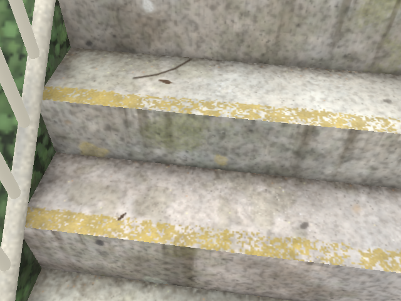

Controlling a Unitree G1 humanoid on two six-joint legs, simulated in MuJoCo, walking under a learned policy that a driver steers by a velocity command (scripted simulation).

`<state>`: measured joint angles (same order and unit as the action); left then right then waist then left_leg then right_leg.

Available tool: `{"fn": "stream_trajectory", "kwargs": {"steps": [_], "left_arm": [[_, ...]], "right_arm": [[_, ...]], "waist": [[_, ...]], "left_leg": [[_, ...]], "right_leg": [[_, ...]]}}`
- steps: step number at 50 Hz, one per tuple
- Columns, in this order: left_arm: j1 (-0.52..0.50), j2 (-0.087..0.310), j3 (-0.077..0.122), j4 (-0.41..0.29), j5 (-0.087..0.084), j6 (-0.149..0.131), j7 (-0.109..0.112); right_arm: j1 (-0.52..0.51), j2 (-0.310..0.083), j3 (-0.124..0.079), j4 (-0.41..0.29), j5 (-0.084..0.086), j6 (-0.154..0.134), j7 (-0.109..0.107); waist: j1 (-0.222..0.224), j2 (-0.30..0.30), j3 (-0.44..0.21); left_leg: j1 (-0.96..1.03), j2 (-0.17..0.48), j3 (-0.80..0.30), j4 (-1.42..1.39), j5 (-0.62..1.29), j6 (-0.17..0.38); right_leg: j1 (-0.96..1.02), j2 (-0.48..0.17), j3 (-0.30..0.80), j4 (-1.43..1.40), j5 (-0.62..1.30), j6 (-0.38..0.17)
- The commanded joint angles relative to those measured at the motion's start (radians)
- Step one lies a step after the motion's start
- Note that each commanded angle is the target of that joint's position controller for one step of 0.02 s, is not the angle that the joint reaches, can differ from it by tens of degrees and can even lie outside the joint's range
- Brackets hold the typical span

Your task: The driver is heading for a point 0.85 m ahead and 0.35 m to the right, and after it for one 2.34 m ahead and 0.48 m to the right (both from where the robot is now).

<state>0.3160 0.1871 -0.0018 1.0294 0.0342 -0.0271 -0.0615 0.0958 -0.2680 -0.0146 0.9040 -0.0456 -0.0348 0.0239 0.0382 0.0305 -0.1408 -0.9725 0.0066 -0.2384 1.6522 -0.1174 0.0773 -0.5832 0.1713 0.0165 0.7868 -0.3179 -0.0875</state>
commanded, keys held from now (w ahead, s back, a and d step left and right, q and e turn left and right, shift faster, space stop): e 0.14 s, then w+e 0.86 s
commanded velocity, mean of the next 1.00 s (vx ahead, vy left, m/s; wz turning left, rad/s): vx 0.32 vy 0.00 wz -0.57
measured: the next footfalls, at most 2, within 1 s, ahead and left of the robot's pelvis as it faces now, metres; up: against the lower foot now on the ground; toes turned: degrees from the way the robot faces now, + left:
left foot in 0.24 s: +0.12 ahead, +0.15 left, +0.00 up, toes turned -8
right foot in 0.76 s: +0.35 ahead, -0.14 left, +0.22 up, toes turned -30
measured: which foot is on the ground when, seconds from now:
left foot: up 0.00-0.22, down 0.24-0.78, up 0.80-1.00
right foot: down 0.00-0.24, up 0.26-0.74, down 0.76-1.00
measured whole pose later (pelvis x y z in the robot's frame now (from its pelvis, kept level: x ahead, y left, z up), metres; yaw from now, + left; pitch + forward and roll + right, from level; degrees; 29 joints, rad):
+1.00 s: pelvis +0.33 -0.04 +0.23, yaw -34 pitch +6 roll -1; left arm 0.37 0.21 -0.01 1.13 0.08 -0.03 -0.07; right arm 0.05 -0.21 0.01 0.82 -0.06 -0.06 0.11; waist -0.01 0.01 -0.17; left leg -1.22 -0.03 -0.22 2.35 -0.09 0.26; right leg -0.52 0.12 -0.01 0.74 -0.33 -0.10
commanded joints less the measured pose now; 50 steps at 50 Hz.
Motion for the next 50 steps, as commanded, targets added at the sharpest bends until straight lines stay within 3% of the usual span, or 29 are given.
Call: {"fn": "stream_trajectory", "kwargs": {"steps": [1, 3, 5, 8, 11, 12, 13, 14, 15, 17, 19, 21, 23, 31, 33, 35, 37, 38, 39, 40, 41, 42, 43, 44, 45, 46, 47, 49, 50], "left_arm": [[-0.227, 0.125, 0.031, -0.203, 0.013, -0.063, 0.016], [-0.279, 0.155, 0.041, -0.265, 0.014, -0.080, 0.027], [-0.321, 0.200, 0.059, -0.316, 0.005, -0.078, 0.040], [-0.278, 0.127, 0.052, -0.345, -0.041, -0.116, 0.048], [-0.090, 0.131, 0.068, -0.285, -0.047, -0.067, 0.028], [-0.017, 0.113, 0.073, -0.257, -0.011, -0.051, 0.012], [0.033, -0.004, 0.046, -0.258, -0.002, -0.059, 0.007], [-0.033, 0.013, 0.047, -0.296, 0.012, -0.065, 0.001], [-0.103, 0.066, 0.049, -0.263, 0.001, -0.068, -0.006], [-0.069, 0.112, 0.060, -0.210, -0.049, -0.041, 0.014], [-0.095, 0.090, 0.049, -0.218, -0.058, -0.023, 0.014], [-0.170, 0.037, 0.024, -0.212, -0.053, -0.006, 0.000], [-0.251, -0.020, -0.012, -0.229, -0.024, -0.004, -0.004], [-0.556, -0.034, -0.060, -0.363, -0.045, 0.086, -0.001], [-0.682, -0.042, -0.073, -0.419, -0.029, 0.145, -0.017], [-0.654, -0.062, -0.087, -0.432, -0.022, 0.186, -0.059], [-0.506, 0.005, -0.062, -0.396, -0.014, 0.176, -0.070], [-0.452, 0.031, -0.048, -0.372, -0.021, 0.165, -0.058], [-0.159, 0.052, -0.037, -0.287, -0.026, 0.161, -0.028], [0.171, 0.150, -0.011, -0.149, -0.025, 0.160, -0.010], [0.108, 0.228, 0.074, -0.124, -0.007, 0.106, 0.064], [-0.058, 0.203, 0.085, -0.110, 0.002, 0.093, 0.099], [-0.135, 0.176, 0.079, -0.091, 0.023, 0.067, 0.103], [0.101, 0.081, 0.016, -0.011, 0.036, 0.022, 0.024], [0.042, 0.050, 0.014, 0.032, 0.005, -0.015, -0.008], [-0.019, 0.004, -0.008, 0.058, 0.030, -0.024, -0.020], [-0.058, 0.000, -0.015, 0.047, 0.032, -0.029, -0.026], [-0.011, -0.035, -0.029, 0.060, 0.059, -0.024, -0.013], [0.005, -0.031, -0.036, 0.075, 0.086, -0.034, -0.015]], "right_arm": [[-0.074, -0.043, 0.005, -0.088, 0.033, -0.005, -0.031], [-0.005, -0.059, -0.016, -0.076, 0.012, 0.003, -0.013], [0.026, -0.084, -0.032, -0.109, 0.011, -0.001, -0.010], [-0.003, -0.043, -0.021, -0.182, -0.018, 0.017, -0.038], [-0.006, 0.002, -0.013, -0.240, 0.008, 0.010, -0.037], [0.089, -0.035, -0.032, -0.217, 0.001, -0.009, -0.057], [0.204, -0.113, -0.049, -0.194, 0.005, -0.042, -0.063], [0.263, -0.204, -0.079, -0.190, -0.038, -0.034, -0.068], [0.214, -0.171, -0.079, -0.170, -0.060, -0.038, -0.051], [0.050, 0.008, -0.011, -0.141, -0.050, -0.006, 0.037], [0.115, 0.117, 0.043, -0.087, -0.029, 0.018, 0.063], [0.223, 0.090, 0.036, -0.015, -0.022, 0.009, 0.048], [0.396, 0.095, 0.048, 0.110, -0.059, -0.023, 0.033], [0.605, 0.155, 0.086, 0.312, -0.129, -0.065, 0.074], [0.533, 0.084, 0.071, 0.312, -0.074, -0.045, 0.111], [0.471, -0.056, 0.057, 0.287, -0.017, -0.060, 0.132], [0.527, -0.156, 0.020, 0.293, 0.027, -0.096, 0.112], [0.527, -0.166, 0.017, 0.290, 0.020, -0.091, 0.117], [0.478, -0.205, -0.002, 0.285, -0.037, -0.072, 0.138], [0.496, -0.127, 0.011, 0.217, -0.124, -0.058, 0.165], [0.263, -0.047, -0.032, 0.064, 0.103, -0.123, 0.050], [0.099, 0.010, -0.026, -0.007, 0.052, -0.116, 0.011], [0.056, 0.094, -0.007, -0.119, 0.023, -0.114, -0.010], [0.164, 0.085, 0.003, 0.020, -0.007, -0.038, 0.074], [0.106, 0.092, 0.000, -0.044, -0.020, -0.019, 0.096], [0.131, 0.160, 0.030, -0.058, -0.018, -0.012, 0.100], [0.137, 0.151, 0.040, -0.073, -0.030, -0.010, 0.100], [0.078, 0.122, 0.055, -0.092, -0.015, -0.018, 0.092], [0.039, 0.131, 0.066, -0.108, -0.015, -0.018, 0.091]], "waist": [[-0.057, -0.048, -0.021], [-0.086, -0.127, 0.016], [-0.109, -0.072, 0.027], [-0.086, -0.094, 0.024], [-0.035, -0.126, 0.023], [-0.051, -0.094, -0.026], [-0.039, 0.126, -0.140], [-0.121, 0.293, -0.095], [-0.128, 0.082, 0.008], [-0.043, 0.042, 0.092], [-0.048, -0.086, 0.030], [-0.078, 0.073, -0.022], [-0.084, 0.031, 0.061], [-0.066, 0.027, 0.127], [-0.020, 0.061, 0.125], [0.072, 0.135, 0.010], [0.099, 0.231, -0.104], [0.112, 0.260, -0.083], [0.208, 0.244, -0.195], [0.227, 0.038, -0.490], [0.173, -0.160, -0.347], [0.106, -0.033, -0.240], [0.023, -0.077, -0.117], [0.105, -0.064, 0.095], [0.009, -0.050, 0.168], [-0.088, -0.016, 0.145], [-0.140, -0.034, 0.133], [-0.150, -0.164, 0.098], [-0.165, -0.097, 0.108]], "left_leg": [[0.038, 0.007, 0.192, -0.117, -0.200, -0.131], [0.322, 0.009, 0.256, -0.131, -0.072, -0.164], [0.405, 0.006, 0.233, -0.237, -0.011, -0.188], [0.410, 0.038, 0.202, -0.622, -0.126, -0.188], [0.540, -0.032, 0.284, -1.176, -0.266, -0.155], [0.715, 0.022, 0.184, -1.187, -0.137, -0.092], [0.997, 0.228, -0.049, -1.136, 0.168, 0.179], [1.245, 0.418, -0.618, -1.335, -0.108, 0.405], [1.161, 0.460, -0.672, -1.381, -0.277, 0.385], [0.828, 0.324, -0.269, -1.358, -0.358, 0.206], [0.741, 0.258, -0.033, -1.348, -0.271, 0.112], [0.795, 0.233, 0.048, -1.364, -0.197, 0.168], [0.918, 0.252, 0.073, -1.363, -0.203, 0.171], [0.922, 0.273, 0.317, -1.570, 0.106, 0.127], [0.777, 0.304, 0.392, -1.673, 0.485, 0.140], [0.586, 0.320, 0.429, -1.586, 1.544, 0.231], [0.935, 0.335, 0.443, -1.430, 2.032, 0.203], [1.046, 0.341, 0.411, -1.339, 2.171, 0.181], [0.917, 0.340, 0.352, -1.081, 2.288, 0.156], [0.609, 0.236, 0.266, -0.732, 1.761, 0.149], [0.386, -0.055, 0.380, -0.167, 0.204, 0.035], [0.189, -0.036, 0.158, 0.323, 0.091, 0.032], [0.051, -0.036, 0.143, 0.485, 0.107, 0.036], [-0.218, -0.110, -0.122, 0.608, 0.228, 0.096], [-0.286, -0.082, -0.085, 0.585, 0.159, 0.137], [-0.289, -0.054, -0.055, 0.595, 0.173, 0.189], [-0.320, -0.029, 0.022, 0.632, 0.124, 0.210], [-0.516, -0.050, 0.098, 1.002, -0.088, 0.195], [-0.528, -0.039, 0.126, 0.974, -0.037, 0.206]], "right_leg": [[-0.020, -0.194, 0.319, -0.354, 0.214, -0.120], [-0.209, -0.150, 0.263, -0.392, 0.244, -0.094], [-0.197, -0.165, 0.292, -0.372, 0.217, -0.119], [0.059, -0.252, 0.371, -0.245, 0.355, -0.176], [0.219, -0.263, 0.502, -0.181, 0.163, -0.247], [0.161, -0.250, 0.547, -0.105, 0.176, -0.217], [-0.102, -0.090, 0.352, 0.227, 0.046, -0.083], [-0.596, 0.034, 0.314, 0.468, -0.248, 0.039], [-0.768, -0.015, 0.360, 0.880, -0.082, 0.039], [-0.783, -0.053, 0.299, 1.262, 0.260, -0.046], [-0.759, -0.081, 0.259, 1.178, 0.397, -0.091], [-0.835, -0.117, 0.157, 1.397, 0.313, -0.111], [-1.095, -0.128, 0.159, 1.559, 0.274, -0.175], [-1.146, -0.263, -0.019, 1.246, 0.332, -0.251], [-0.929, -0.295, -0.200, 1.098, 0.122, -0.240], [-0.474, -0.192, -0.338, 0.962, 0.098, -0.185], [-0.345, -0.076, -0.354, 0.610, -0.030, -0.145], [-0.247, -0.019, -0.372, 0.384, -0.105, -0.133], [0.071, -0.054, -0.174, 0.231, 0.006, -0.187], [0.574, -0.173, 0.267, 0.109, 0.338, -0.300], [0.568, -0.330, 0.720, -0.159, 0.037, -0.354], [0.380, -0.304, 0.746, -0.330, -0.279, -0.295], [0.301, -0.310, 0.684, -0.365, -0.357, -0.235], [0.237, -0.322, 0.712, -0.374, -0.321, -0.230], [0.169, -0.303, 0.576, -0.334, -0.267, -0.183], [0.078, -0.280, 0.469, -0.343, -0.127, -0.168], [0.055, -0.261, 0.361, -0.364, 0.027, -0.167], [0.118, -0.256, 0.316, -0.429, -0.003, -0.157], [0.059, -0.234, 0.265, -0.435, -0.060, -0.115]]}}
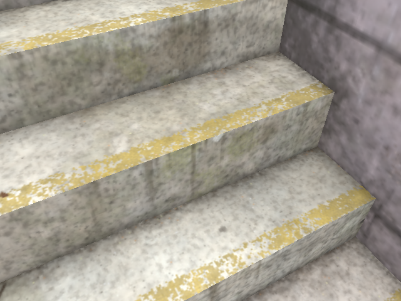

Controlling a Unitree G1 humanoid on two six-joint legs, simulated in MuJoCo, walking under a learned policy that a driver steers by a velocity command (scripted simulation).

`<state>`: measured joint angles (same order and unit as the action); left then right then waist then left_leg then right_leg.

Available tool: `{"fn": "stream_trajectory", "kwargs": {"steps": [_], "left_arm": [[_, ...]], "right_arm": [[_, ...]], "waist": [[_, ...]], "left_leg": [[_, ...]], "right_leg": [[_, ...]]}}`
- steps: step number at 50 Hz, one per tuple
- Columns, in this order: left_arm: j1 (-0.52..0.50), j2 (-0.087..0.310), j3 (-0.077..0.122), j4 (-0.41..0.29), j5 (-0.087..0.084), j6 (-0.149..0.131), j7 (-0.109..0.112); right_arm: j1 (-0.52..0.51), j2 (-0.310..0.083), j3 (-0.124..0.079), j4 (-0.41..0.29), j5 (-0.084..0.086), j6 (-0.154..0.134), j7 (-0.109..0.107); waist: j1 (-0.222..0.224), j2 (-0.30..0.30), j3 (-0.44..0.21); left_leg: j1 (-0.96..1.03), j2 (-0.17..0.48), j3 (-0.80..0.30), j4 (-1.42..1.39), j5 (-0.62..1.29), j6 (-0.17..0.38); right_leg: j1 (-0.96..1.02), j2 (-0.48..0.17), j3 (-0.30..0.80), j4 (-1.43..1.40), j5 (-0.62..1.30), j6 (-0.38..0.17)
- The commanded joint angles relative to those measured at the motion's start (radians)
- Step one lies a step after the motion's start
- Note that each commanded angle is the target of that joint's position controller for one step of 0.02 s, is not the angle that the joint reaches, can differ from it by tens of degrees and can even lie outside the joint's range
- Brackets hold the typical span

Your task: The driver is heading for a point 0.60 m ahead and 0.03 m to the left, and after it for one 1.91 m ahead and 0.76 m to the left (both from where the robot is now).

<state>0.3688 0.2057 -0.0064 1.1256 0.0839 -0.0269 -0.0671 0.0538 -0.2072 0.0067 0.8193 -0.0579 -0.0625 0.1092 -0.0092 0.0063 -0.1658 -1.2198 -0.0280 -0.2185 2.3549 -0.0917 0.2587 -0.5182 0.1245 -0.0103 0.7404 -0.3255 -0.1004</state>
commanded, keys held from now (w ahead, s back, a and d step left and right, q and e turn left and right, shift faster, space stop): w+e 0.02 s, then w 0.84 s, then q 0.14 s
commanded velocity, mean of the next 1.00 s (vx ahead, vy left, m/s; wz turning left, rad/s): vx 0.46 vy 0.01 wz -0.13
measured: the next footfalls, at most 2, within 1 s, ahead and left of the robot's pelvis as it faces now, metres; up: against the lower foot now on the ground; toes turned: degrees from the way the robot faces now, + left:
left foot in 0.16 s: +0.19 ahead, +0.16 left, +0.21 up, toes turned -8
right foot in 0.64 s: +0.38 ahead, -0.12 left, +0.21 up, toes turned -13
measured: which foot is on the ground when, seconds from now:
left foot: up 0.00-0.14, down 0.16-0.66, up 0.68-1.00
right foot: down 0.00-0.22, up 0.24-0.62, down 0.64-1.00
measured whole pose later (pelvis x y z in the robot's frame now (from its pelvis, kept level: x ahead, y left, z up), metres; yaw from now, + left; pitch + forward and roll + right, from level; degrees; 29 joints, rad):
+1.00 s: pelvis +0.41 -0.01 +0.28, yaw -7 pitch +3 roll +2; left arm 0.46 0.15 0.03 1.10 0.00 -0.13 0.03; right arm -0.11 -0.03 0.07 0.60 0.02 -0.01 -0.09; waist 0.04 -0.03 -0.04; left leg -1.05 -0.01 0.14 1.60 -0.46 0.14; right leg -0.09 -0.07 -0.17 0.19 0.02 -0.04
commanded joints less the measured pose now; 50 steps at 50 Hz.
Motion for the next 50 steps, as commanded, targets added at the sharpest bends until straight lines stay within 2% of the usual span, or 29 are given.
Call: {"fn": "stream_trajectory", "kwargs": {"steps": [1, 3, 5, 7, 8, 9, 10, 11, 12, 13, 14, 16, 19, 23, 24, 27, 30, 32, 33, 34, 36, 38, 42, 44, 45, 46, 47, 48, 50], "left_arm": [[-0.078, 0.030, -0.019, -0.040, 0.069, -0.052, -0.025], [-0.188, 0.135, 0.013, -0.165, 0.025, -0.071, -0.040], [-0.187, 0.161, 0.003, -0.195, -0.061, -0.072, -0.062], [-0.030, 0.282, 0.038, -0.177, -0.109, -0.120, -0.067], [0.090, 0.275, 0.058, -0.127, -0.101, -0.115, -0.079], [0.121, 0.300, 0.065, -0.128, -0.052, -0.105, -0.100], [0.169, 0.269, 0.076, -0.108, 0.004, -0.096, -0.110], [0.148, 0.230, 0.079, -0.072, -0.008, -0.077, -0.123], [0.132, 0.114, 0.054, -0.055, 0.015, -0.068, -0.141], [0.043, 0.063, 0.056, -0.040, -0.037, -0.052, -0.149], [-0.108, 0.078, 0.053, -0.143, -0.082, -0.051, -0.112], [-0.261, 0.107, 0.047, -0.220, -0.061, -0.069, -0.037], [-0.193, -0.013, -0.014, -0.236, -0.046, -0.048, 0.010], [-0.435, 0.081, -0.007, -0.358, -0.039, -0.045, -0.011], [-0.348, 0.078, -0.009, -0.320, -0.029, -0.028, -0.029], [-0.321, 0.112, 0.013, -0.330, -0.011, 0.013, -0.015], [-0.353, 0.089, 0.025, -0.396, -0.023, 0.041, 0.003], [-0.047, 0.129, 0.064, -0.262, -0.036, 0.013, 0.036], [0.051, 0.155, 0.069, -0.257, -0.067, -0.060, 0.051], [0.161, 0.233, 0.094, -0.233, -0.051, -0.069, 0.073], [0.083, 0.140, 0.087, -0.228, -0.052, -0.081, 0.075], [0.066, 0.077, 0.081, -0.166, -0.052, -0.101, 0.081], [0.084, -0.014, 0.038, -0.069, -0.032, -0.123, 0.085], [-0.061, 0.002, 0.019, -0.100, -0.043, -0.120, 0.070], [-0.308, 0.158, 0.058, -0.187, 0.058, -0.080, -0.005], [-0.123, 0.063, 0.026, -0.150, -0.076, -0.113, 0.065], [0.005, 0.103, 0.041, -0.117, -0.077, -0.128, 0.088], [0.037, 0.204, 0.069, -0.111, -0.096, -0.146, 0.115], [-0.144, 0.260, 0.104, -0.225, -0.111, -0.144, 0.119]], "right_arm": [[0.032, 0.016, 0.035, -0.058, 0.012, 0.017, -0.006], [-0.139, -0.076, 0.015, -0.135, 0.078, 0.027, -0.032], [-0.138, -0.049, 0.023, -0.133, 0.059, 0.076, -0.039], [-0.079, -0.102, 0.014, -0.150, 0.030, 0.130, -0.048], [-0.123, -0.136, 0.001, -0.176, 0.032, 0.144, -0.043], [-0.045, -0.129, 0.005, -0.182, 0.021, 0.146, -0.052], [0.101, -0.131, -0.002, -0.118, 0.020, 0.149, -0.062], [0.259, -0.140, -0.023, -0.062, -0.002, 0.160, -0.070], [0.421, -0.160, -0.042, 0.010, 0.000, 0.155, -0.083], [0.427, -0.114, -0.040, 0.000, -0.034, 0.130, -0.082], [0.420, -0.084, -0.030, 0.096, -0.004, 0.102, -0.074], [0.368, 0.067, 0.007, 0.204, -0.007, 0.037, -0.059], [0.127, 0.148, 0.027, 0.207, 0.009, -0.006, -0.086], [0.152, -0.022, -0.013, 0.154, -0.026, -0.053, -0.077], [0.114, -0.062, -0.018, 0.131, -0.030, -0.058, -0.077], [0.125, -0.137, -0.034, 0.101, 0.019, -0.075, -0.075], [0.258, -0.174, -0.066, 0.171, 0.020, -0.071, -0.037], [0.430, -0.054, -0.065, 0.242, -0.035, -0.043, 0.023], [0.450, -0.032, -0.050, 0.183, 0.045, -0.072, -0.098], [0.438, 0.010, -0.044, 0.160, 0.109, -0.083, -0.129], [0.148, 0.006, -0.054, 0.056, 0.069, -0.090, -0.158], [-0.116, 0.097, -0.012, -0.123, 0.022, -0.083, -0.149], [-0.187, 0.189, 0.043, -0.281, 0.054, -0.030, -0.152], [-0.180, 0.134, 0.054, -0.318, 0.070, -0.006, -0.162], [-0.164, -0.090, 0.008, -0.422, 0.078, 0.049, -0.054], [-0.136, 0.142, 0.054, -0.287, 0.099, 0.048, -0.153], [-0.054, 0.153, 0.054, -0.231, 0.084, 0.080, -0.206], [0.096, 0.166, 0.054, -0.182, 0.086, 0.092, -0.225], [0.270, 0.063, 0.028, -0.142, 0.079, 0.081, -0.222]], "waist": [[-0.144, 0.066, 0.105], [-0.104, -0.017, 0.062], [-0.161, -0.158, 0.022], [-0.140, -0.187, -0.044], [-0.076, -0.212, -0.045], [-0.085, -0.248, -0.134], [-0.054, -0.149, -0.219], [-0.120, -0.134, -0.222], [-0.204, 0.206, -0.192], [-0.258, 0.254, -0.008], [-0.204, 0.165, 0.075], [-0.101, -0.064, 0.127], [0.047, 0.005, 0.120], [0.021, 0.000, 0.055], [0.056, 0.053, 0.060], [0.055, 0.079, 0.122], [0.043, 0.126, 0.082], [0.040, 0.044, -0.034], [0.063, -0.028, -0.011], [0.113, -0.281, -0.136], [0.106, -0.170, -0.088], [0.075, -0.062, 0.022], [-0.011, -0.076, 0.177], [-0.115, -0.018, 0.240], [-0.186, 0.061, 0.102], [-0.099, 0.025, 0.229], [-0.043, 0.035, 0.168], [-0.092, -0.135, 0.029], [-0.171, -0.264, -0.152]], "left_leg": [[-0.080, 0.034, 0.179, -0.014, 0.139, 0.004], [0.332, 0.060, 0.288, -0.361, 0.066, -0.108], [0.614, -0.009, 0.390, -0.552, -0.075, -0.232], [0.506, -0.088, 0.429, -0.923, -0.274, -0.279], [0.401, -0.133, 0.445, -1.065, -0.400, -0.238], [0.390, -0.127, 0.418, -1.136, -0.342, -0.178], [0.523, -0.103, 0.344, -1.180, -0.183, -0.141], [0.722, -0.097, 0.188, -1.357, -0.323, -0.110], [0.898, 0.103, -0.250, -1.605, -0.300, 0.074], [0.824, 0.277, -0.686, -1.848, -0.571, 0.205], [0.886, 0.247, -0.618, -1.827, -0.699, 0.115], [1.033, 0.199, -0.303, -1.741, -0.482, 0.005], [0.823, 0.148, -0.080, -1.878, -0.394, -0.052], [0.454, 0.088, 0.152, -2.058, -0.324, -0.128], [0.397, 0.100, 0.173, -2.100, -0.234, -0.132], [0.679, 0.183, 0.146, -2.078, 0.118, -0.060], [1.159, 0.252, 0.101, -1.875, 0.686, -0.015], [1.117, 0.169, 0.158, -1.455, 0.667, -0.049], [0.791, 0.090, 0.145, -1.258, 0.006, -0.122], [0.469, -0.037, 0.249, -0.825, -0.335, -0.208], [0.212, 0.003, 0.233, -0.190, -0.259, -0.213], [0.013, 0.063, 0.218, -0.039, -0.223, -0.175], [-0.277, 0.067, 0.142, 0.241, -0.376, -0.087], [0.032, 0.074, 0.214, -0.208, -0.247, -0.103], [0.419, 0.069, 0.261, -0.656, -0.243, -0.018], [0.582, 0.007, 0.425, -0.702, -0.180, -0.120], [0.531, 0.028, 0.450, -0.745, -0.314, -0.142], [0.535, -0.006, 0.459, -0.759, -0.392, -0.140], [0.720, -0.049, 0.388, -1.041, -0.410, -0.116]], "right_leg": [[-0.174, -0.124, 0.202, -0.387, -0.055, -0.037], [-0.452, -0.087, 0.108, -0.555, 0.173, -0.062], [-0.452, -0.179, 0.153, -0.608, 0.841, -0.187], [0.112, -0.336, 0.230, -0.475, 1.746, -0.296], [0.344, -0.361, 0.248, -0.440, 1.862, -0.289], [0.572, -0.392, 0.202, -0.254, 2.395, -0.323], [0.579, -0.397, 0.179, -0.150, 2.429, -0.311], [0.404, -0.371, 0.207, 0.012, 2.244, -0.319], [0.044, -0.211, 0.208, 0.423, 1.315, -0.222], [-0.387, -0.021, 0.297, 1.053, 0.434, -0.113], [-0.654, 0.030, 0.360, 1.335, 0.325, -0.155], [-0.869, 0.016, 0.380, 1.155, 0.309, -0.229], [-0.802, -0.072, 0.239, 1.191, 0.111, -0.164], [-0.295, -0.184, -0.034, 0.711, 0.262, -0.048], [-0.112, -0.187, -0.062, 0.702, 0.339, -0.035], [-0.078, -0.178, -0.046, 0.355, 0.335, 0.031], [-0.094, -0.110, -0.140, -0.088, 0.214, 0.026], [0.297, -0.126, -0.054, -0.305, 0.359, 0.014], [0.587, -0.283, 0.102, -0.252, 0.562, 0.019], [0.841, -0.551, 0.460, -0.298, 0.941, -0.172], [0.669, -0.509, 0.489, -0.411, 0.483, -0.278], [0.573, -0.463, 0.355, -0.444, 0.310, -0.203], [0.362, -0.460, 0.260, -0.543, 0.005, -0.114], [-0.013, -0.370, 0.057, -0.694, 0.007, -0.045], [-0.354, -0.212, -0.085, -0.661, 0.239, -0.111], [-0.231, -0.344, -0.095, -0.819, 0.760, -0.098], [0.064, -0.352, -0.104, -0.670, 1.433, -0.021], [0.317, -0.364, -0.168, -0.540, 1.902, 0.010], [0.474, -0.404, -0.184, -0.259, 2.039, -0.026]]}}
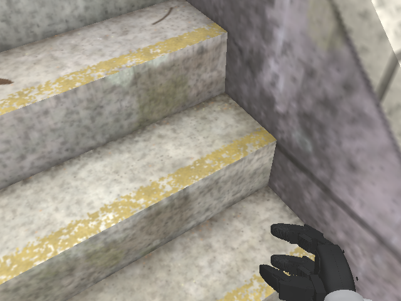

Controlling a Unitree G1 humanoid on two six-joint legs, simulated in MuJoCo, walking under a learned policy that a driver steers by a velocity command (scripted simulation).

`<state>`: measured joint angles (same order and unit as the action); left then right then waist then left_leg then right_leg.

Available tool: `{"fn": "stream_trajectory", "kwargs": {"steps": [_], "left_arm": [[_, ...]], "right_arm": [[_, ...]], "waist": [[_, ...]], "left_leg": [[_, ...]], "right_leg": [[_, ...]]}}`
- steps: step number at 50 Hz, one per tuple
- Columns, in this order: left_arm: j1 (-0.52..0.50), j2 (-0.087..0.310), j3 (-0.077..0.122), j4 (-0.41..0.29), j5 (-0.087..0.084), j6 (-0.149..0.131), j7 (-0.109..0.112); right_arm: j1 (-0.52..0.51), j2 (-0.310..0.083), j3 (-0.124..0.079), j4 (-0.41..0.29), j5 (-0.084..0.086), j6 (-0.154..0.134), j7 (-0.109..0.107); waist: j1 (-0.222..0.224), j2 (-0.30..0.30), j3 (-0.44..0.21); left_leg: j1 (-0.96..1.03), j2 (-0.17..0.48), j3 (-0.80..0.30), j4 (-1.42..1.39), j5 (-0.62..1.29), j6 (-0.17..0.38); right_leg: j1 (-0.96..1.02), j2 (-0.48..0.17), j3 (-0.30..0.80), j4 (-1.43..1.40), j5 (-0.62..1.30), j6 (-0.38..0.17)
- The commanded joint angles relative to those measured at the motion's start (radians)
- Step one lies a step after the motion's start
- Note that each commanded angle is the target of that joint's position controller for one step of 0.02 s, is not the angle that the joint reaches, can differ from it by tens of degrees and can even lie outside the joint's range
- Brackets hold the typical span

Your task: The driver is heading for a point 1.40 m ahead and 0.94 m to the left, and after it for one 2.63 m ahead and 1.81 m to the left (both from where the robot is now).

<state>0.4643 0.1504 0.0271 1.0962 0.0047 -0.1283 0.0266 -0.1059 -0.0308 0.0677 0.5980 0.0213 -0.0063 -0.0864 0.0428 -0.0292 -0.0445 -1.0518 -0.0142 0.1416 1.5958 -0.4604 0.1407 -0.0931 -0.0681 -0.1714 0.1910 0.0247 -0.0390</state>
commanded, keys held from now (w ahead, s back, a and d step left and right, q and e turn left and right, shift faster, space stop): q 1.00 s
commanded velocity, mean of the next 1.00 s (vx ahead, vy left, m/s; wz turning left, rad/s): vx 0.03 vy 0.02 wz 0.52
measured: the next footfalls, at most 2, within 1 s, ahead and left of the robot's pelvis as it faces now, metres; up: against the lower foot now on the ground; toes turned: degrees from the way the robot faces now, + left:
left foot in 0.06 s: +0.15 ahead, +0.07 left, +0.19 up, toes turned -1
right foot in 0.72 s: +0.25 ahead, -0.14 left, +0.19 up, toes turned +22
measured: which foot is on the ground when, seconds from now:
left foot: up 0.00-0.04, down 0.06-0.72, up 0.74-1.00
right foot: down 0.00-0.04, up 0.06-0.70, down 0.72-1.00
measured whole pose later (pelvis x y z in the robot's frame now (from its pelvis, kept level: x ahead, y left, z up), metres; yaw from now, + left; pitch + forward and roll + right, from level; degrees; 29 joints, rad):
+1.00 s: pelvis +0.13 -0.06 +0.14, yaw +31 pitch +5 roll -2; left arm 0.03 0.13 -0.03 0.61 0.02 -0.10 0.01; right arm 0.20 -0.22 -0.02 0.69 -0.04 -0.02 0.04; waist 0.00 0.02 -0.08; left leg -0.70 0.04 -0.03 1.26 -0.54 -0.11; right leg -0.37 -0.04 -0.16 0.52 -0.23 -0.03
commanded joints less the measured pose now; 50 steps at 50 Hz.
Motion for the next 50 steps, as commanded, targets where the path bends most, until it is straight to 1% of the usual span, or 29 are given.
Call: {"fn": "stream_trajectory", "kwargs": {"steps": [1, 2, 3, 4, 5, 6, 7, 8, 9, 10, 12, 13, 14, 15, 17, 21, 25, 30, 33, 35, 36, 37, 38, 39, 40, 41, 43, 45, 50], "left_arm": [[-0.177, 0.226, 0.057, -0.251, -0.032, -0.025, 0.008], [-0.251, 0.278, 0.074, -0.298, 0.002, -0.018, -0.010], [-0.340, 0.185, 0.070, -0.349, 0.036, 0.019, -0.013], [-0.151, 0.062, 0.059, -0.241, -0.007, 0.051, -0.112], [-0.107, 0.105, 0.063, -0.305, -0.085, 0.053, -0.107], [-0.170, 0.165, 0.081, -0.301, -0.076, 0.056, -0.081], [-0.192, 0.152, 0.062, -0.337, -0.018, 0.045, -0.051], [-0.218, 0.128, 0.039, -0.351, 0.020, 0.055, -0.031], [-0.125, -0.045, -0.007, -0.388, 0.161, 0.088, 0.004], [-0.167, -0.015, -0.003, -0.401, 0.145, 0.104, 0.014], [-0.238, -0.011, -0.014, -0.455, 0.101, 0.111, 0.030], [-0.342, 0.125, -0.022, -0.508, -0.037, 0.108, -0.030], [-0.377, 0.148, -0.011, -0.503, -0.018, 0.112, -0.035], [-0.385, 0.132, -0.014, -0.497, 0.020, 0.110, -0.030], [-0.406, 0.148, -0.005, -0.471, 0.036, 0.091, 0.002], [-0.436, 0.156, 0.002, -0.439, 0.035, 0.097, 0.023], [-0.461, 0.152, -0.006, -0.468, 0.038, 0.081, 0.006], [-0.530, 0.104, -0.027, -0.542, 0.047, 0.038, -0.046], [-0.452, 0.090, -0.024, -0.546, 0.032, 0.016, -0.064], [-0.421, 0.068, -0.026, -0.560, 0.020, 0.003, -0.065], [-0.425, 0.078, -0.017, -0.553, 0.033, -0.006, -0.062], [-0.510, 0.175, 0.001, -0.588, 0.014, -0.008, -0.052], [-0.532, 0.257, 0.036, -0.623, 0.014, 0.008, -0.045], [-0.489, 0.269, 0.056, -0.605, 0.003, 0.002, -0.036], [-0.532, 0.234, 0.037, -0.585, 0.005, 0.000, -0.039], [-0.611, 0.139, -0.005, -0.613, 0.013, 0.011, -0.044], [-0.577, 0.035, -0.049, -0.597, 0.008, 0.030, -0.020], [-0.484, 0.035, -0.043, -0.567, 0.014, 0.013, -0.010], [-0.508, 0.198, 0.032, -0.573, 0.024, 0.001, -0.007]], "right_arm": [[0.310, -0.175, -0.054, 0.084, 0.005, 0.012, -0.026], [0.386, -0.213, -0.083, 0.090, -0.021, 0.036, -0.037], [0.326, -0.264, -0.122, 0.116, -0.016, 0.061, -0.029], [0.500, -0.278, -0.107, 0.050, -0.157, 0.127, 0.071], [0.466, -0.341, -0.125, 0.079, -0.160, 0.137, 0.151], [0.340, -0.330, -0.123, 0.083, -0.105, 0.099, 0.187], [0.219, -0.314, -0.111, 0.100, -0.045, 0.049, 0.200], [0.182, -0.256, -0.096, 0.150, -0.024, 0.005, 0.196], [0.140, -0.139, -0.092, 0.187, 0.018, 0.008, 0.077], [0.158, -0.112, -0.072, 0.178, -0.005, -0.003, 0.038], [0.214, -0.151, -0.082, 0.181, -0.032, -0.012, 0.020], [0.219, -0.233, -0.064, 0.109, -0.109, -0.038, 0.112], [0.277, -0.290, -0.089, 0.108, -0.107, -0.037, 0.128], [0.295, -0.330, -0.103, 0.094, -0.076, -0.030, 0.136], [0.398, -0.354, -0.117, 0.097, -0.064, -0.033, 0.146], [0.426, -0.331, -0.115, 0.075, -0.047, -0.077, 0.169], [0.357, -0.309, -0.099, -0.007, -0.039, -0.096, 0.144], [0.320, -0.359, -0.133, -0.081, -0.023, -0.069, 0.095], [0.269, -0.333, -0.134, -0.091, -0.027, -0.060, 0.104], [0.254, -0.311, -0.131, -0.055, 0.000, -0.036, 0.120], [0.359, -0.273, -0.129, -0.010, -0.002, -0.035, 0.126], [0.496, -0.203, -0.119, -0.014, -0.023, -0.039, 0.119], [0.508, -0.287, -0.139, -0.018, -0.060, -0.043, 0.114], [0.431, -0.372, -0.160, 0.006, -0.067, -0.044, 0.097], [0.419, -0.383, -0.161, 0.034, -0.062, -0.033, 0.093], [0.389, -0.374, -0.161, 0.042, -0.056, -0.021, 0.087], [0.219, -0.300, -0.125, -0.015, -0.057, -0.028, 0.079], [0.159, -0.257, -0.101, -0.029, -0.048, -0.030, 0.082], [0.247, -0.201, -0.087, 0.027, -0.077, -0.031, 0.160]], "waist": [[-0.121, -0.061, -0.364], [-0.166, -0.061, -0.355], [-0.152, 0.128, -0.212], [-0.213, 0.220, -0.107], [-0.168, 0.229, -0.038], [-0.116, 0.067, 0.000], [-0.024, 0.026, 0.006], [0.044, -0.007, -0.060], [0.152, 0.124, 0.004], [0.121, 0.031, 0.032], [0.076, -0.036, 0.078], [0.025, 0.057, -0.151], [-0.031, 0.079, -0.148], [-0.040, 0.128, -0.153], [-0.094, 0.160, -0.108], [-0.098, 0.213, -0.064], [-0.095, 0.179, -0.070], [-0.113, 0.172, -0.047], [-0.077, 0.187, -0.040], [-0.028, 0.103, -0.060], [-0.057, 0.036, -0.097], [-0.171, -0.170, -0.186], [-0.119, -0.222, -0.228], [-0.038, -0.141, -0.199], [-0.070, -0.056, -0.151], [-0.094, -0.052, -0.103], [-0.042, 0.027, -0.096], [0.004, 0.008, -0.122], [-0.011, -0.123, -0.090]], "left_leg": [[0.693, -0.130, -0.055, -0.413, 0.000, 0.021], [0.757, -0.133, -0.143, -0.584, -0.014, 0.014], [0.742, -0.081, -0.364, -0.847, 0.010, 0.100], [0.750, 0.186, -1.029, -1.124, 0.773, 0.105], [0.688, 0.253, -1.049, -1.186, 0.484, -0.034], [0.610, 0.194, -0.926, -1.131, 0.255, -0.086], [0.568, 0.133, -0.803, -1.086, 0.058, -0.105], [0.499, 0.076, -0.656, -1.075, -0.091, -0.090], [0.395, 0.018, -0.547, -1.065, -0.087, 0.008], [0.336, -0.010, -0.452, -1.056, 0.029, 0.058], [0.309, -0.023, -0.436, -1.048, 0.090, 0.025], [0.287, 0.001, -0.522, -1.146, -0.027, -0.067], [0.398, 0.043, -0.599, -1.164, -0.093, -0.071], [0.498, 0.069, -0.654, -1.200, -0.116, -0.074], [0.684, 0.098, -0.743, -1.208, -0.165, -0.054], [0.799, 0.124, -0.818, -1.231, -0.244, 0.027], [0.713, 0.077, -0.737, -1.215, -0.169, 0.052], [0.624, -0.009, -0.660, -1.191, -0.106, 0.025], [0.671, 0.029, -0.787, -1.098, 0.040, 0.057], [0.649, 0.017, -0.789, -1.000, 0.108, 0.072], [0.603, -0.033, -0.756, -0.881, 0.004, 0.030], [0.412, -0.186, -0.509, -0.643, -0.075, -0.122], [0.222, -0.183, -0.398, -0.454, -0.163, -0.247], [0.133, -0.133, -0.371, -0.030, -0.180, -0.299], [0.122, -0.066, -0.350, 0.238, -0.029, -0.299], [0.138, -0.048, -0.356, 0.366, 0.055, -0.281], [0.066, -0.040, -0.297, 0.286, 0.075, -0.250], [0.033, 0.003, -0.269, 0.009, -0.034, -0.268], [0.450, 0.051, -0.091, -0.554, -0.093, -0.229]], "right_leg": [[-0.023, -0.160, 0.009, 0.446, 1.487, -0.088], [-0.076, -0.165, 0.007, 0.582, 1.072, -0.102], [-0.326, -0.025, 0.054, 0.921, 0.067, -0.060], [-0.730, 0.171, 0.582, 1.484, -0.083, -0.128], [-0.976, 0.258, 0.809, 1.570, -0.017, -0.125], [-1.037, 0.246, 0.757, 1.593, 0.027, -0.110], [-1.041, 0.215, 0.664, 1.555, 0.086, -0.098], [-0.977, 0.165, 0.574, 1.505, 0.107, -0.081], [-0.812, 0.129, 0.252, 1.636, -0.083, 0.003], [-0.834, 0.122, 0.222, 1.722, -0.075, 0.035], [-0.858, 0.056, 0.221, 1.622, -0.017, 0.063], [-0.890, 0.070, 0.327, 1.506, 0.070, 0.067], [-0.956, 0.073, 0.341, 1.478, 0.038, 0.099], [-1.002, 0.078, 0.317, 1.455, -0.045, 0.120], [-1.115, 0.097, 0.376, 1.376, -0.090, 0.129], [-1.147, 0.100, 0.361, 1.304, -0.142, 0.156], [-1.014, 0.080, 0.292, 1.270, -0.213, 0.171], [-0.664, 0.103, 0.134, 0.785, -0.402, 0.173], [-0.499, 0.079, 0.233, 0.588, -0.257, 0.144], [-0.302, 0.052, 0.203, 0.287, -0.078, 0.117], [-0.188, -0.020, 0.253, 0.266, -0.006, 0.051], [-0.002, -0.198, 0.456, 0.339, 0.353, -0.188], [0.102, -0.324, 0.765, 0.241, 0.207, -0.374], [0.045, -0.379, 0.844, 0.184, 0.008, -0.409], [-0.097, -0.362, 0.768, 0.162, -0.232, -0.324], [-0.226, -0.295, 0.632, 0.139, -0.356, -0.251], [-0.190, -0.185, 0.402, 0.153, -0.306, -0.230], [-0.025, -0.171, 0.304, 0.165, -0.227, -0.226], [-0.163, -0.169, 0.190, 0.141, -0.279, -0.178]]}}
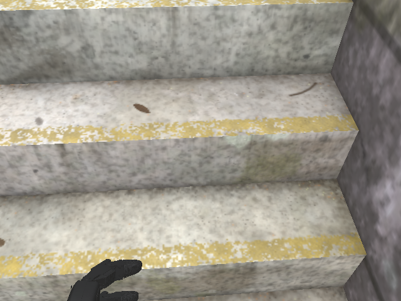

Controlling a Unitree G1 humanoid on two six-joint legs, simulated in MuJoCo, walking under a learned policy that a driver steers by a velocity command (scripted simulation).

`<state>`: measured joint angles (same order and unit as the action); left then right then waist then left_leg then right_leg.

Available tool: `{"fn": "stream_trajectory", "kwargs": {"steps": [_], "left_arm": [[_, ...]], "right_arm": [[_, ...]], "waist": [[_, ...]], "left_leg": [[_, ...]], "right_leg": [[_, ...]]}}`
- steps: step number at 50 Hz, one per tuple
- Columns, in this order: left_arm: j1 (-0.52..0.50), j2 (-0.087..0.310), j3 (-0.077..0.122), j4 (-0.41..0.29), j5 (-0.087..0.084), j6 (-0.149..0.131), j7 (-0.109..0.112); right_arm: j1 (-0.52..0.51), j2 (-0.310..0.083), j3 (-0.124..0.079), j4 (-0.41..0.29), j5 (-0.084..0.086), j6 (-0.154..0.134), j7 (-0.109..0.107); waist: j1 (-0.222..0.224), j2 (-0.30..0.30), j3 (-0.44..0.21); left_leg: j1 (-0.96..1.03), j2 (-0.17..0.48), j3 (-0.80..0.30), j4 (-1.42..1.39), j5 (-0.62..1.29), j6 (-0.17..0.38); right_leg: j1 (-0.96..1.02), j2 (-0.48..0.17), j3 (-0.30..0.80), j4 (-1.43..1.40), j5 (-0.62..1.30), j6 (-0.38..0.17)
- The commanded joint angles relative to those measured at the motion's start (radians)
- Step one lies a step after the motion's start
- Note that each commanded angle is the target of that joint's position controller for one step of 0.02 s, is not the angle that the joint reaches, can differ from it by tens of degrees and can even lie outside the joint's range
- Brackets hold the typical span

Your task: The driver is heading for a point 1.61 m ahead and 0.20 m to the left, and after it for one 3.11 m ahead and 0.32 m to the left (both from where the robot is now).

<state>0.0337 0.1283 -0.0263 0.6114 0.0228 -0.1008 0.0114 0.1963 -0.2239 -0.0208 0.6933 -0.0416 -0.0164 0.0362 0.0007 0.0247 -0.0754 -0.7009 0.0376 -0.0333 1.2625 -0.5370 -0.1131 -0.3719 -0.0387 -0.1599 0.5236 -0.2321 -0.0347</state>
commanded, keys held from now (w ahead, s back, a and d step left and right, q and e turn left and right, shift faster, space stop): q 0.30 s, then no key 0.44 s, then w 0.26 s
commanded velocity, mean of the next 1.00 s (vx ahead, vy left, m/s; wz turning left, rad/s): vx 0.05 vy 0.00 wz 0.31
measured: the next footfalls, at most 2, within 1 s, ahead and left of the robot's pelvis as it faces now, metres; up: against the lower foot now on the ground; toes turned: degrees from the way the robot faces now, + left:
left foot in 0.10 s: +0.05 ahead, +0.12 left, +0.00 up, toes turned +7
right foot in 0.54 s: +0.10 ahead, -0.12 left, +0.00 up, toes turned +16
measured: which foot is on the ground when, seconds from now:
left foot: up 0.00-0.08, down 0.10-0.78, up 0.80-1.00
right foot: down 0.00-0.12, up 0.14-0.52, down 0.54-1.00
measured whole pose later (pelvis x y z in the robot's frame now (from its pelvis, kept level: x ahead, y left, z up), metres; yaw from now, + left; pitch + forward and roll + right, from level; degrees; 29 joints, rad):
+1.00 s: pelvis +0.09 +0.00 +0.01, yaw +19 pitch +6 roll +0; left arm 0.41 0.18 0.05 0.92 0.02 -0.11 0.02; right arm 0.14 -0.20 -0.05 0.75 -0.06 -0.03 0.01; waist 0.02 0.02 -0.06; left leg -0.92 -0.02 -0.04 1.90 -0.42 0.09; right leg -0.20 0.00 -0.04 0.40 -0.31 -0.06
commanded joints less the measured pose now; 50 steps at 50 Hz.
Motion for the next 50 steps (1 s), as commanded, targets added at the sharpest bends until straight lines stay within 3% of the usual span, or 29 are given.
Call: {"fn": "stream_trajectory", "kwargs": {"steps": [1, 3, 5, 6, 7, 8, 9, 11, 13, 17, 21, 23, 25, 26, 27, 28, 29, 30, 32, 33, 37, 39, 42, 43, 44, 46, 47, 48, 50], "left_arm": [[-0.125, 0.226, 0.082, -0.085, 0.023, -0.024, 0.004], [-0.231, 0.173, 0.063, -0.092, 0.030, -0.043, -0.012], [-0.138, 0.145, 0.061, -0.034, 0.001, -0.012, -0.020], [-0.038, 0.112, 0.064, -0.003, 0.003, 0.002, -0.025], [-0.017, 0.072, 0.058, -0.050, 0.006, 0.000, -0.006], [-0.101, 0.137, 0.065, -0.102, -0.014, -0.015, 0.008], [-0.212, 0.153, 0.069, -0.121, -0.024, -0.013, 0.013], [-0.162, 0.183, 0.088, -0.092, -0.022, -0.016, 0.019], [-0.099, 0.171, 0.075, -0.095, -0.003, -0.006, 0.017], [0.013, 0.212, 0.067, -0.076, 0.000, 0.027, 0.012], [0.027, 0.176, 0.045, -0.067, 0.008, 0.046, -0.012], [0.060, 0.132, 0.033, -0.057, 0.022, 0.051, -0.057], [0.158, 0.132, 0.038, -0.031, -0.009, 0.049, -0.076], [0.209, 0.122, 0.031, -0.011, -0.029, 0.038, -0.082], [0.184, 0.116, 0.028, -0.005, -0.025, 0.031, -0.084], [0.188, 0.133, 0.031, 0.002, -0.008, 0.023, -0.080], [0.138, 0.220, 0.038, -0.004, -0.010, 0.015, -0.098], [0.000, 0.144, 0.010, -0.029, -0.015, 0.019, -0.131], [0.063, 0.092, 0.009, -0.007, -0.040, 0.016, -0.161], [0.080, 0.105, 0.015, 0.000, -0.038, 0.016, -0.165], [0.128, 0.117, 0.022, 0.061, -0.030, 0.028, -0.158], [0.164, 0.104, 0.021, 0.098, -0.030, 0.031, -0.153], [0.372, 0.264, 0.092, 0.198, 0.020, 0.038, -0.086], [0.403, 0.256, 0.096, 0.200, 0.030, 0.028, -0.058], [0.404, 0.193, 0.069, 0.205, 0.061, 0.015, -0.054], [0.465, 0.037, 0.011, 0.264, 0.085, 0.020, -0.073], [0.492, 0.196, 0.117, 0.317, -0.036, 0.001, 0.000], [0.528, 0.145, 0.102, 0.333, -0.033, -0.008, 0.026], [0.538, 0.087, 0.093, 0.345, -0.002, -0.028, 0.048]], "right_arm": [[0.042, -0.039, -0.006, -0.050, -0.021, -0.018, 0.033], [0.092, -0.055, -0.012, -0.056, -0.001, -0.024, 0.024], [0.054, -0.045, -0.019, -0.047, 0.019, -0.047, 0.029], [0.008, -0.065, -0.024, -0.069, 0.012, -0.067, 0.014], [0.050, -0.179, -0.053, -0.073, 0.030, -0.076, -0.005], [0.088, -0.223, -0.075, -0.085, 0.034, -0.070, -0.003], [0.161, -0.206, -0.080, -0.067, 0.014, -0.077, 0.005], [0.066, -0.184, -0.074, -0.082, 0.005, -0.062, 0.018], [-0.003, -0.110, -0.034, -0.090, 0.009, -0.018, 0.008], [-0.130, -0.055, 0.014, -0.171, 0.023, -0.024, -0.015], [-0.073, -0.112, 0.011, -0.185, 0.024, -0.066, -0.051], [-0.124, -0.141, 0.001, -0.184, 0.038, -0.073, -0.056], [-0.122, -0.199, -0.025, -0.161, 0.016, -0.051, -0.048], [-0.164, -0.155, -0.014, -0.144, 0.032, -0.045, -0.035], [-0.113, -0.120, -0.007, -0.100, 0.059, -0.039, -0.020], [-0.014, -0.097, -0.007, -0.041, 0.055, -0.031, 0.000], [0.155, -0.039, -0.002, -0.004, 0.055, -0.019, 0.010], [0.155, -0.019, 0.008, 0.023, 0.056, -0.015, 0.028], [-0.026, -0.043, -0.002, 0.028, 0.048, 0.005, 0.020], [-0.075, -0.060, -0.010, 0.025, 0.049, 0.006, 0.010], [-0.149, -0.039, -0.001, 0.032, 0.068, -0.024, -0.029], [-0.122, -0.041, -0.004, 0.062, 0.063, -0.023, -0.027], [-0.204, -0.098, -0.030, 0.039, 0.035, -0.031, -0.046], [-0.212, -0.107, -0.034, 0.040, 0.033, -0.036, -0.062], [-0.180, -0.098, -0.042, 0.055, 0.032, -0.030, -0.067], [-0.166, -0.042, -0.052, 0.060, 0.035, -0.038, -0.042], [-0.210, 0.133, 0.004, -0.059, -0.055, -0.052, -0.023], [-0.272, 0.151, 0.018, -0.076, -0.055, -0.056, -0.009], [-0.365, 0.128, 0.024, -0.180, -0.025, -0.044, -0.022]], "waist": [[-0.031, -0.165, -0.087], [-0.102, -0.150, -0.066], [-0.039, -0.118, -0.014], [0.031, -0.053, -0.025], [0.059, 0.152, -0.138], [-0.042, 0.194, -0.133], [-0.134, 0.224, -0.113], [-0.090, 0.097, -0.078], [-0.037, -0.013, -0.056], [0.000, 0.020, -0.113], [-0.027, 0.047, -0.105], [-0.009, 0.053, -0.052], [0.011, 0.137, -0.083], [0.042, 0.091, -0.095], [0.026, 0.049, -0.094], [-0.005, 0.051, -0.113], [-0.144, -0.093, -0.160], [-0.193, -0.034, -0.136], [-0.089, -0.058, -0.013], [-0.061, -0.080, 0.009], [-0.017, -0.081, -0.016], [0.000, -0.102, 0.008], [0.130, -0.225, 0.100], [0.147, -0.269, 0.097], [0.129, -0.280, 0.043], [0.122, -0.194, 0.038], [0.028, -0.004, 0.103], [0.064, 0.030, 0.103], [0.078, -0.088, 0.124]], "left_leg": [[0.194, 0.017, 0.034, -0.210, 0.171, 0.071], [0.273, 0.048, -0.013, -0.381, 0.328, 0.124], [0.300, -0.029, 0.099, -0.753, 0.390, 0.182], [0.368, -0.022, 0.024, -0.750, 0.614, 0.243], [0.602, 0.133, -0.280, -0.775, 0.993, 0.434], [0.758, 0.214, -0.475, -0.839, 0.836, 0.537], [0.778, 0.258, -0.558, -0.889, 0.725, 0.538], [0.624, 0.233, -0.492, -0.847, 0.643, 0.451], [0.443, 0.194, -0.477, -0.844, 0.512, 0.465], [0.414, 0.165, -0.401, -0.856, 0.512, 0.444], [0.408, 0.124, -0.307, -0.820, 0.654, 0.382], [0.290, 0.064, -0.226, -0.824, 0.554, 0.327], [0.341, 0.160, -0.377, -0.799, 0.716, 0.386], [0.392, 0.172, -0.374, -0.772, 0.797, 0.393], [0.460, 0.144, -0.361, -0.753, 0.788, 0.392], [0.473, 0.101, -0.328, -0.688, 0.698, 0.331], [0.422, -0.035, -0.180, -0.606, 0.468, 0.185], [0.389, -0.039, -0.145, -0.672, 0.341, 0.087], [0.355, -0.049, -0.126, -0.697, 0.289, 0.051], [0.271, -0.057, -0.131, -0.692, 0.267, 0.051], [0.172, -0.016, -0.135, -0.715, 0.334, 0.044], [0.151, -0.021, -0.118, -0.726, 0.292, 0.055], [-0.166, -0.028, -0.052, -0.420, 0.158, 0.107], [-0.287, -0.006, -0.063, -0.078, 0.119, 0.127], [-0.340, -0.051, -0.125, 0.355, 0.134, 0.192], [-0.485, -0.151, -0.124, 0.710, 0.191, 0.319], [-0.595, -0.051, -0.025, 0.619, 0.153, 0.242], [-0.675, -0.040, 0.029, 0.698, 0.126, 0.213], [-0.840, 0.011, 0.006, 0.850, 0.007, 0.184]], "right_leg": [[0.074, -0.267, 0.221, -0.168, 0.073, -0.206], [0.076, -0.348, 0.225, -0.130, 0.225, -0.226], [0.159, -0.280, 0.139, -0.016, 0.111, -0.170], [0.115, -0.241, 0.097, 0.069, 0.066, -0.100], [-0.069, -0.073, -0.024, 0.273, -0.127, 0.050], [-0.313, 0.055, 0.036, 0.360, -0.233, 0.131], [-0.455, 0.061, 0.145, 0.608, -0.350, 0.142], [-0.544, 0.052, 0.266, 1.053, -0.271, 0.114], [-0.557, 0.084, 0.304, 1.223, -0.120, 0.061], [-0.540, 0.065, 0.281, 1.249, -0.103, 0.139], [-0.401, 0.026, 0.207, 0.899, -0.101, 0.173], [-0.165, 0.027, 0.113, 0.465, -0.246, 0.154], [-0.047, 0.026, 0.160, 0.315, -0.010, 0.119], [0.005, 0.014, 0.165, 0.101, 0.120, 0.109], [0.032, 0.035, 0.130, -0.086, 0.162, 0.092], [0.106, -0.005, 0.189, -0.102, 0.256, 0.040], [0.205, -0.099, 0.329, -0.008, 0.646, -0.108], [0.165, -0.121, 0.360, 0.010, 0.438, -0.128], [0.054, -0.089, 0.367, -0.082, 0.049, -0.075], [0.114, -0.099, 0.388, -0.107, -0.008, -0.062], [0.277, -0.142, 0.425, -0.117, 0.060, -0.046], [0.296, -0.145, 0.431, -0.175, -0.149, -0.071], [0.401, -0.345, 0.715, -0.363, -0.537, -0.304], [0.386, -0.416, 0.801, -0.395, -0.525, -0.365], [0.363, -0.383, 0.770, -0.356, -0.411, -0.351], [0.360, -0.248, 0.493, -0.270, -0.255, -0.279], [0.497, -0.208, 0.435, -0.259, -0.139, -0.228], [0.526, -0.210, 0.426, -0.251, -0.009, -0.236], [0.562, -0.262, 0.434, -0.299, 0.083, -0.264]]}}
Over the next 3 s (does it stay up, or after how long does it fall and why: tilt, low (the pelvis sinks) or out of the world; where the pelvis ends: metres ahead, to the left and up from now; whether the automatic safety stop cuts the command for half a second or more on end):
stays up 0.98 0.43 0.78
